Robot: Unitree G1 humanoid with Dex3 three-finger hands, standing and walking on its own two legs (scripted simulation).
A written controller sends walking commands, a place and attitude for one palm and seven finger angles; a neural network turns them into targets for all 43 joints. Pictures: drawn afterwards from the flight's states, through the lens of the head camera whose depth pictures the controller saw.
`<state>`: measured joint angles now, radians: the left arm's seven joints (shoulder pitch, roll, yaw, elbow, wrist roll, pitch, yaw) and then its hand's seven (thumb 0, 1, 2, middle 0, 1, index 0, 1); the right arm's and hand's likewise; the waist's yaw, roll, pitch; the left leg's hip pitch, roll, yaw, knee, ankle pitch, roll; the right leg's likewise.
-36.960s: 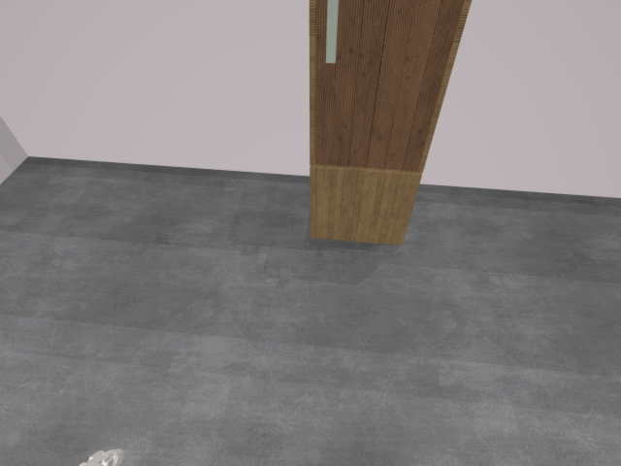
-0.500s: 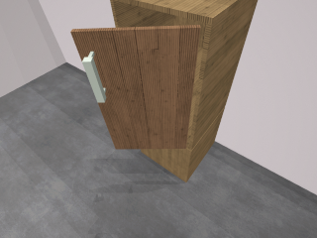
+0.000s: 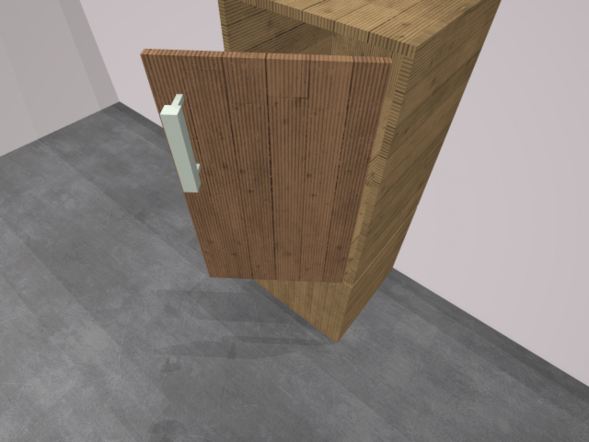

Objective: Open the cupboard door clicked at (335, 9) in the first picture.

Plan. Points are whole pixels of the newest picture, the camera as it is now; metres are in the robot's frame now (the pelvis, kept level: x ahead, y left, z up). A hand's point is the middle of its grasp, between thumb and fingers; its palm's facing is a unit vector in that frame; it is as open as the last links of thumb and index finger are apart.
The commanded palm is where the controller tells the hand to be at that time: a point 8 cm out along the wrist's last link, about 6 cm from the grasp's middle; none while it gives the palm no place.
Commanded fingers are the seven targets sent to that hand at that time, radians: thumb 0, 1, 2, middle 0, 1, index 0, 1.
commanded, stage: look again from close up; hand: left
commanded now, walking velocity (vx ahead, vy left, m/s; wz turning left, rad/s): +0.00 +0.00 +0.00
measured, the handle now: (185, 144) +0.53 +0.21 +0.11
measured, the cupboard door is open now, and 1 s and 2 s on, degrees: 37 37 37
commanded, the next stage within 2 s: raise the hand with hooked fingers in 0.38 s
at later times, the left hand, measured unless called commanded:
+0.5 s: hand out of the picture +0.03 +0.20 -0.18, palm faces +0.01 -0.98 -0.20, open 7.4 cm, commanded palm +0.11 +0.24 -0.07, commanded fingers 0.00 0.85 0.88 -0.20 -0.33 -0.20 -0.33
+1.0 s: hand (126, 432) +0.14 +0.22 -0.02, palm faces +0.14 -0.99 -0.04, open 9.2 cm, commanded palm +0.14 +0.27 +0.00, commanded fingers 0.00 0.27 0.63 -0.25 -0.70 -0.25 -0.70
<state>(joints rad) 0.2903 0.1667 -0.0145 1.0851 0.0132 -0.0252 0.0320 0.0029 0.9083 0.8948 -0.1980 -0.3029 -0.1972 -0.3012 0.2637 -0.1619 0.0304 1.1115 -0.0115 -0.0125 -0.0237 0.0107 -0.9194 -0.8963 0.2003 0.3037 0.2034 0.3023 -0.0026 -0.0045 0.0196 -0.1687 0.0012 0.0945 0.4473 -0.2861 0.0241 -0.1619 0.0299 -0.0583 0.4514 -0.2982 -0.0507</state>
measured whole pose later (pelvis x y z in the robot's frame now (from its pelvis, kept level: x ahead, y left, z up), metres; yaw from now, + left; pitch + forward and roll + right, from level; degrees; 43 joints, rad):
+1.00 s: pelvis -0.06 -0.01 -0.07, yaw +5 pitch +10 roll -1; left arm 0.31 0.24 0.22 0.13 -0.30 -0.44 -0.33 0.01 0.49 0.72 -0.23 -0.57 -0.23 -0.56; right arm 0.16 -0.28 -0.02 0.51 0.05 -0.21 -0.06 0.01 -0.91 -0.90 0.20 0.30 0.20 0.30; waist 0.04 0.00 -0.10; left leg -0.76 0.01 0.00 1.04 -0.46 0.02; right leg -0.71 0.02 -0.14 1.01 -0.48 -0.08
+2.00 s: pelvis -0.03 +0.03 -0.01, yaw +4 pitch +2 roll -2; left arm -0.09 0.44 0.42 0.27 -0.33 -0.05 -0.48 -0.01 -0.49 0.30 -0.30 -1.20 -0.30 -1.20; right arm 0.23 -0.26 0.09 0.60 0.07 -0.22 -0.10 0.02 -0.91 -0.90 0.21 0.30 0.21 0.30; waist 0.04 0.04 -0.03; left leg -0.33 -0.03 0.03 0.61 -0.31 0.06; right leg -0.28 0.01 -0.09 0.56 -0.31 -0.02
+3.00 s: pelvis -0.04 +0.00 -0.01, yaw +4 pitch +3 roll -1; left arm -0.38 0.51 0.44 0.63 -0.29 -0.06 -0.51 -0.01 -0.50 0.30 -0.30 -1.20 -0.30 -1.20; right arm 0.24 -0.29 0.08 0.63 0.08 -0.20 -0.12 0.02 -0.91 -0.90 0.20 0.30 0.21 0.30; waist 0.00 0.04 -0.03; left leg -0.37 -0.01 0.03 0.61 -0.29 0.03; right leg -0.33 0.03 -0.09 0.57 -0.30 -0.05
